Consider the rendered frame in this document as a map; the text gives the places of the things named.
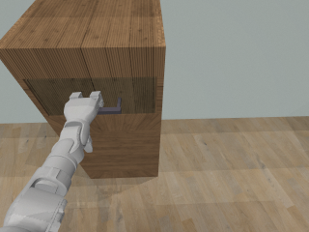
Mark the robot left forearm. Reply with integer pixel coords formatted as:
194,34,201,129
3,118,90,227

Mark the handle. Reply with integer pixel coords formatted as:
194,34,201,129
98,97,122,115

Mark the cabinet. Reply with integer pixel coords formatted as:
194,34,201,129
0,0,166,179

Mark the robot left hand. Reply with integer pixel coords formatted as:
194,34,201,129
64,91,104,153

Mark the left robot upper arm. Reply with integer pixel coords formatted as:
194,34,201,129
0,187,68,232

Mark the drawer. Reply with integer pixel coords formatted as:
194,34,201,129
25,76,156,116

